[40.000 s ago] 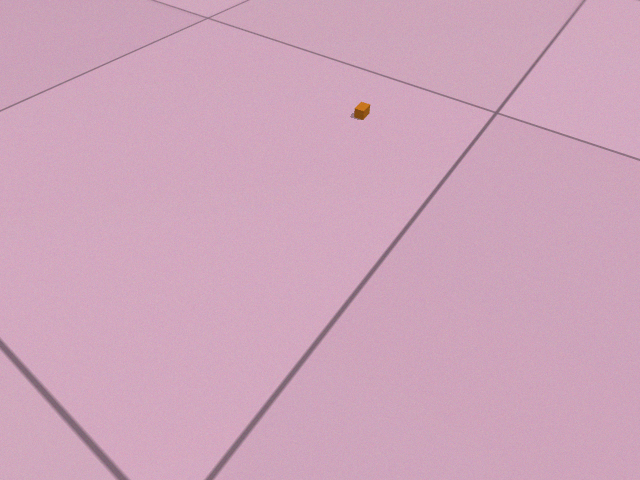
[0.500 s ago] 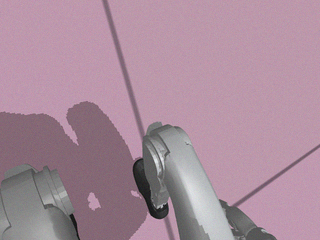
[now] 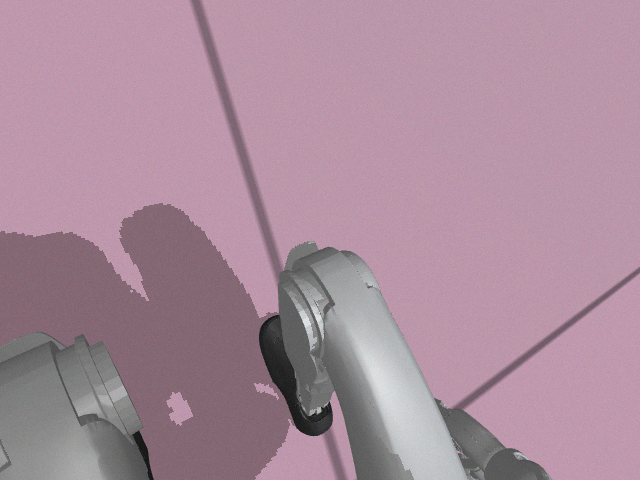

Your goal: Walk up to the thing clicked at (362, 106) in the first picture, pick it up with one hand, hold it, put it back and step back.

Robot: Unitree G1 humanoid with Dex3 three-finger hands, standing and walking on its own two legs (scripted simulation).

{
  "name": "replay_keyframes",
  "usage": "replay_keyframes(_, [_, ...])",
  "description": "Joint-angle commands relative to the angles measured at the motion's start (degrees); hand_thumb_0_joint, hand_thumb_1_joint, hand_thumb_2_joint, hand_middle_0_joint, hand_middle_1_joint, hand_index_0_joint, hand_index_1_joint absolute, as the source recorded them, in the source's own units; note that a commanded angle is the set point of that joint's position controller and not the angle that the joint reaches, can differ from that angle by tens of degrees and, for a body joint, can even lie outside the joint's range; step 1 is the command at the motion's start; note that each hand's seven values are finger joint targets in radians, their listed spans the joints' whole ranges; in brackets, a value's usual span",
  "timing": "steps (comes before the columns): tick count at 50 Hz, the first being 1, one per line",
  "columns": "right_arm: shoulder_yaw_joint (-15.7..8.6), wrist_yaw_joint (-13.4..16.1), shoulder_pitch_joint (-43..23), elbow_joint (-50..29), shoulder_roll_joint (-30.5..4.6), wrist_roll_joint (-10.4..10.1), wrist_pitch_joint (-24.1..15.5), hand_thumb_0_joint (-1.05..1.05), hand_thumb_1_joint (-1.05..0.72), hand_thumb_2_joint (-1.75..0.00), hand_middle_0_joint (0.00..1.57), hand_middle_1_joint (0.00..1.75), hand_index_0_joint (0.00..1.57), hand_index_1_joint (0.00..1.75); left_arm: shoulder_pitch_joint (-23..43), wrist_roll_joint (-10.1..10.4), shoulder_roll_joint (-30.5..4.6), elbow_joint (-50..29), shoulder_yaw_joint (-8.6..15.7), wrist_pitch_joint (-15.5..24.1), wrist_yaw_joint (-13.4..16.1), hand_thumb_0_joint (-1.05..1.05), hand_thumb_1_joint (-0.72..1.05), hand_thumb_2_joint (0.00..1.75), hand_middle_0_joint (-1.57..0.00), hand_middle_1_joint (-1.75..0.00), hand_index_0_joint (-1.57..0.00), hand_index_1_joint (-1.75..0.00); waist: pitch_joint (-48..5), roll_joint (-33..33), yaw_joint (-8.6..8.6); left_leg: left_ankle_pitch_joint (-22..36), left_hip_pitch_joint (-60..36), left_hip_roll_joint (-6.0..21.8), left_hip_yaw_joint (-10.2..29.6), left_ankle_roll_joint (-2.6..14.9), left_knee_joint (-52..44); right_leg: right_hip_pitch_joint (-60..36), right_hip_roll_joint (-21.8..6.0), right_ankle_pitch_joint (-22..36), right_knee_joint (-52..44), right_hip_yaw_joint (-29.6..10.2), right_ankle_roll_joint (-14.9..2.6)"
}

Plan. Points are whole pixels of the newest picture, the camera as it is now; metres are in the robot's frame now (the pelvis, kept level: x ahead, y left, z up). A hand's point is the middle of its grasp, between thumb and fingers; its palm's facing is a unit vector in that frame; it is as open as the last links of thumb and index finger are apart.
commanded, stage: open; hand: left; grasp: from above
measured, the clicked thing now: out of the picture +0.45 +0.37 -0.27
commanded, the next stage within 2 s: withdraw in 0.84 s
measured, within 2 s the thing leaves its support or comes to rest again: neither
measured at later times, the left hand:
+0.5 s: hand out of the picture +0.45 +0.36 -0.24, palm faces -0.43 -0.16 -0.89, open 11.2 cm
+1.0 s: hand out of the picture +0.44 +0.36 -0.24, palm faces -0.43 -0.16 -0.89, open 13.2 cm
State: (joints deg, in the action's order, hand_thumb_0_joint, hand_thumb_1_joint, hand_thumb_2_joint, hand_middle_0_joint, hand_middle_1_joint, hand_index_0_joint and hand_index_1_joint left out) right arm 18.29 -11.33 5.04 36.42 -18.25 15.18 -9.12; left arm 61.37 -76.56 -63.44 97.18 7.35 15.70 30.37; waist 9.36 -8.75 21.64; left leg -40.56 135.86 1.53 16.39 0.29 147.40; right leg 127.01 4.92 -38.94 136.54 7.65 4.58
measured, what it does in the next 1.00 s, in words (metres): stands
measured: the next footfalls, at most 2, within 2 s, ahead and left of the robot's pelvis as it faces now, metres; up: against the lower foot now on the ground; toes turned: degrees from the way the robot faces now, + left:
none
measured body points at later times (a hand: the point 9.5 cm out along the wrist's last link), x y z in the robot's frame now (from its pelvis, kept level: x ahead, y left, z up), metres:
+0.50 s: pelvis +0.00 +0.00 +0.00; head +0.27 +0.15 +0.33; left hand +0.46 +0.37 -0.19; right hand +0.07 -0.25 -0.05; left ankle +0.06 +0.13 -0.26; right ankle +0.12 -0.13 -0.26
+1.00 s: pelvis +0.00 +0.00 +0.00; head +0.27 +0.15 +0.33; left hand +0.46 +0.37 -0.19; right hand +0.07 -0.25 -0.05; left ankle +0.06 +0.13 -0.26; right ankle +0.12 -0.13 -0.26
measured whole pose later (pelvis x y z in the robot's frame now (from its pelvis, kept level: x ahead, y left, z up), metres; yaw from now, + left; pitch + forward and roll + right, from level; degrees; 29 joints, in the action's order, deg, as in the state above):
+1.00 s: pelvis +0.00 +0.00 +0.00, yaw +0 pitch +27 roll -16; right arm 19.0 -10.9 4.5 36.0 -18.9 15.1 -9.1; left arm 61.2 -75.8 -63.9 96.1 6.9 16.6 30.5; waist 9.7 -9.1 21.4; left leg -40.7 135.5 1.6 17.0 -0.3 147.0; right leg 127.0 4.9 -38.6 136.0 8.2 4.7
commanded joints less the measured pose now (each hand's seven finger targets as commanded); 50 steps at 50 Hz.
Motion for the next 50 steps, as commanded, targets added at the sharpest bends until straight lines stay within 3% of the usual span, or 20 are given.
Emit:
replay_keyframes(1, [-5.3, 0.8, 9.6, 0.5, -18.9, -0.6, -0.1, 0.00, -0.89, -0.90, 0.20, 0.30, 0.20, 0.30, 13.7, 1.2, -13.2, -6.5, 0.3, 0.2, 2.3, 0.00, 0.34, 0.34, -0.72, -0.42, -0.76, -0.38, -35.3, 32.9, 2.32, 12.9, -30.9, 2.0, -5.9, -0.47, -16.2, -16.0, 1.4, 15.3, -9.8, 8.9, -5.30])
replay_keyframes(3, [-5.7, 0.7, 9.6, 0.2, -19.6, -0.6, -0.4, 0.00, -0.89, -0.90, 0.20, 0.30, 0.20, 0.30, 13.9, 1.5, -12.6, -6.2, 0.2, 0.2, 2.1, 0.00, 0.22, 0.38, -0.67, -0.44, -0.69, -0.42, -33.9, 33.4, 2.68, 12.1, -31.3, 2.1, -5.6, -0.70, -16.4, -14.6, 1.2, 14.5, -9.4, 9.2, -5.33])
replay_keyframes(4, [-5.2, 0.7, 9.4, 0.3, -19.3, -0.4, -0.3, 0.00, -0.89, -0.90, 0.20, 0.30, 0.20, 0.30, 14.4, 1.5, -14.1, -7.1, 0.8, 0.6, 2.4, 0.00, 0.19, 0.40, -0.66, -0.45, -0.68, -0.43, -34.4, 33.7, 2.42, 11.5, -30.7, 2.1, -5.5, -0.65, -16.7, -15.3, 1.4, 14.1, -9.7, 9.2, -5.37])
replay_keyframes(8, [-5.5, 0.8, 9.3, 0.2, -19.7, -0.2, -0.2, 0.00, -0.89, -0.90, 0.20, 0.30, 0.20, 0.30, 13.7, 0.8, -14.0, -8.1, 0.3, 0.4, 2.5, 0.00, 0.10, 0.47, -0.60, -0.50, -0.61, -0.48, -36.7, 34.6, 1.96, 13.8, -32.0, 2.0, -6.4, -0.54, -15.8, -17.5, 1.6, 16.2, -10.1, 8.6, -5.24])
replay_keyframes(12, [-5.5, 0.7, 9.7, 0.4, -19.7, -0.6, -0.3, 0.00, -0.89, -0.90, 0.20, 0.30, 0.20, 0.30, 13.1, 1.5, -13.6, -6.6, 0.7, 0.2, 2.8, 0.00, 0.02, 0.54, -0.52, -0.56, -0.54, -0.54, -35.2, 33.5, 2.29, 13.6, -31.4, 2.1, -5.8, -0.70, -16.3, -16.3, 1.4, 15.9, -9.7, 9.3, -5.24])
replay_keyframes(13, [-5.7, 0.7, 9.2, 0.0, -19.9, -0.4, -0.5, 0.00, -0.89, -0.90, 0.20, 0.30, 0.20, 0.30, 14.3, 1.3, -12.5, -8.3, -0.9, 0.3, 2.6, 0.00, 0.01, 0.53, -0.51, -0.58, -0.53, -0.56, -35.7, 35.3, 2.24, 13.6, -32.2, 2.1, -5.9, -0.82, -16.5, -16.0, 1.5, 15.7, -9.7, 9.1, -5.40])
replay_keyframes(17, [-5.5, 0.5, 9.8, 0.4, -19.4, -0.8, -0.7, 0.00, -0.89, -0.90, 0.20, 0.30, 0.20, 0.30, 13.3, 1.7, -13.9, -7.2, 0.6, -0.4, 2.4, 0.00, -0.07, 0.61, -0.45, -0.63, -0.46, -0.62, -35.2, 32.9, 2.14, 13.2, -30.5, 1.9, -6.4, -0.38, -15.7, -17.3, 1.4, 15.8, -10.3, 8.6, -5.19])
replay_keyframes(26, [-5.6, 0.6, 10.1, 0.5, -19.7, -0.8, -0.2, 0.00, -0.89, -0.90, 0.20, 0.30, 0.20, 0.30, 12.4, 2.7, -14.1, -9.0, 1.0, -0.5, 1.3, 0.00, -0.19, 0.71, -0.34, -0.74, -0.35, -0.73, -38.2, 34.5, 1.54, 16.4, -33.0, 2.1, -6.1, -0.77, -16.2, -18.6, 1.3, 17.7, -10.1, 8.9, -5.30])
replay_keyframes(28, [-5.9, 0.7, 9.5, 0.3, -20.0, -0.9, -0.1, 0.00, -0.89, -0.90, 0.20, 0.30, 0.20, 0.30, 12.2, 3.1, -13.2, -7.7, 0.4, -0.3, 1.1, 0.00, -0.22, 0.73, -0.32, -0.76, -0.32, -0.75, -36.1, 34.6, 1.85, 15.4, -32.8, 2.2, -5.5, -1.03, -16.5, -16.4, 1.2, 16.5, -9.7, 9.2, -5.52])
replay_keyframes(29, [-5.7, 0.5, 10.3, 0.3, -20.0, -0.7, -0.1, 0.00, -0.89, -0.90, 0.20, 0.30, 0.20, 0.30, 12.3, 2.7, -13.1, -8.5, 0.3, -0.3, 0.8, 0.00, -0.24, 0.75, -0.30, -0.77, -0.31, -0.76, -35.8, 35.2, 2.44, 16.8, -33.9, 2.3, -5.5, -1.14, -16.6, -16.5, 1.1, 17.4, -9.6, 9.3, -5.37])
replay_keyframes(32, [-5.1, 0.8, 9.1, 0.1, -19.4, -1.0, 0.3, 0.00, -0.89, -0.90, 0.20, 0.30, 0.20, 0.30, 13.5, 2.5, -14.8, -9.3, 0.8, 0.4, 1.1, 0.00, -0.25, 0.76, -0.29, -0.79, -0.30, -0.78, -36.3, 34.6, 1.57, 14.1, -31.5, 2.1, -6.1, -0.67, -16.1, -17.3, 1.2, 15.9, -10.2, 8.8, -5.51])
replay_keyframes(39, [-5.3, 1.1, 9.0, 0.3, -19.9, -0.7, 0.4, 0.00, -0.89, -0.90, 0.20, 0.30, 0.20, 0.30, 12.7, 2.5, -13.1, -7.3, -0.5, 1.0, 1.5, 0.00, -0.34, 0.84, -0.20, -0.87, -0.21, -0.86, -34.9, 32.3, 2.24, 11.4, -29.8, 2.0, -6.2, -0.35, -16.3, -17.0, 1.5, 14.0, -10.9, 8.8, -5.42])
replay_keyframes(42, [-4.7, 1.1, 9.2, 0.0, -19.2, -0.6, 0.3, 0.00, -0.89, -0.90, 0.20, 0.30, 0.20, 0.30, 12.4, 2.3, -13.8, -6.8, 0.3, 1.1, 1.8, 0.00, -0.36, 0.86, -0.19, -0.89, -0.20, -0.88, -34.2, 31.1, 1.94, 11.0, -29.4, 1.9, -6.0, -0.28, -16.5, -16.9, 1.3, 13.8, -10.8, 9.2, -5.24])
replay_keyframes(46, [-4.9, 1.3, 9.6, 0.2, -19.7, -0.5, 0.3, 0.00, -0.89, -0.90, 0.20, 0.30, 0.20, 0.30, 12.3, 1.6, -13.9, -7.0, -0.4, 1.0, 2.1, 0.00, -0.40, 0.89, -0.16, -0.93, -0.17, -0.92, -35.6, 31.9, 2.25, 13.0, -30.1, 2.0, -6.5, -0.19, -15.5, -18.5, 1.5, 15.8, -10.9, 8.6, -5.06])
replay_keyframes(50, [-5.4, 1.3, 9.6, 0.2, -19.9, -0.6, 0.1, 0.00, -0.90, -0.90, 0.20, 0.30, 0.20, 0.30, 14.4, 1.5, -15.5, -10.1, 1.0, 0.4, 2.5, 0.00, -0.41, 0.90, -0.16, -0.92, -0.17, -0.91, -36.6, 34.7, 1.57, 13.9, -32.7, 2.1, -6.0, -0.74, -16.4, -16.4, 1.2, 15.8, -9.9, 9.0, -5.35])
